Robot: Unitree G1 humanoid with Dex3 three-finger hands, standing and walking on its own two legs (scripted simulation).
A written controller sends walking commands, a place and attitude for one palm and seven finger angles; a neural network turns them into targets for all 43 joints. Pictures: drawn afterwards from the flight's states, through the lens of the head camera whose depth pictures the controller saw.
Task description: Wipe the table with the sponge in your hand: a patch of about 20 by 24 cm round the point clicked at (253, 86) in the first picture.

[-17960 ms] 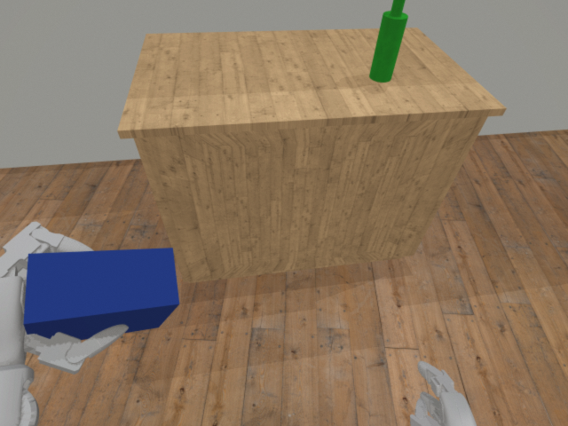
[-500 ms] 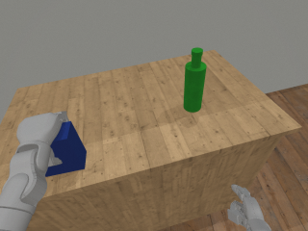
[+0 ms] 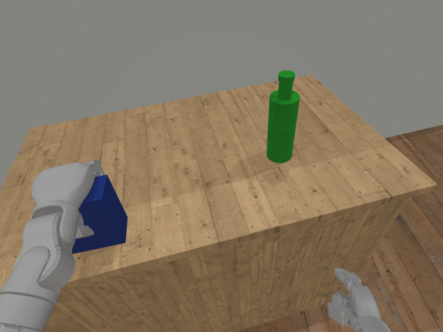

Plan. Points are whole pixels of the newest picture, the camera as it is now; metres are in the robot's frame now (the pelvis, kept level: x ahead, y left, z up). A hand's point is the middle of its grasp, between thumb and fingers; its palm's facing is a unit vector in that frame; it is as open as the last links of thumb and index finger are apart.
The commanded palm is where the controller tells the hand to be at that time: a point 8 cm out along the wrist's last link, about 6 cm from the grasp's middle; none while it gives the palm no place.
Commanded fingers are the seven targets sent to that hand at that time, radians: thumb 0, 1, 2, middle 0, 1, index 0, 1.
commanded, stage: wipe forward along the first lane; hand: left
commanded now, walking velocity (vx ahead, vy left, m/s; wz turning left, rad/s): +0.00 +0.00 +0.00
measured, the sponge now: (92, 222) +0.27 +0.31 +0.06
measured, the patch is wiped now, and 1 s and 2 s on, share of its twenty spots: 0.00 0.05 0.25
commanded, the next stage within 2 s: slide across to the middle lane in 1.52 s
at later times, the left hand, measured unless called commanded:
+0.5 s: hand (86, 183) +0.32 +0.32 +0.12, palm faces -0.10 +0.02 -0.99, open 10.4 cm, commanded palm +0.31 +0.32 +0.14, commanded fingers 0.00 0.10 1.30 -1.20 -1.60 -1.20 -1.60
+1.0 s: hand (82, 165) +0.36 +0.35 +0.12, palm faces -0.15 +0.02 -0.99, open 10.5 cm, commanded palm +0.36 +0.36 +0.15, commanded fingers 0.00 0.10 1.30 -1.20 -1.60 -1.20 -1.60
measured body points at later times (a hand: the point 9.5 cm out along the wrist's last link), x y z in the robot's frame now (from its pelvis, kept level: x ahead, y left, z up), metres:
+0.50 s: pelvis -0.01 -0.02 -0.01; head -0.01 -0.06 +0.44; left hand +0.32 +0.32 +0.17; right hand +0.15 -0.28 -0.13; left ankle +0.05 +0.11 -0.74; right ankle +0.00 -0.10 -0.74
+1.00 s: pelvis -0.02 -0.02 -0.02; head +0.00 -0.05 +0.43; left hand +0.37 +0.34 +0.18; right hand +0.07 -0.31 -0.15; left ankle +0.05 +0.11 -0.74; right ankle +0.00 -0.10 -0.74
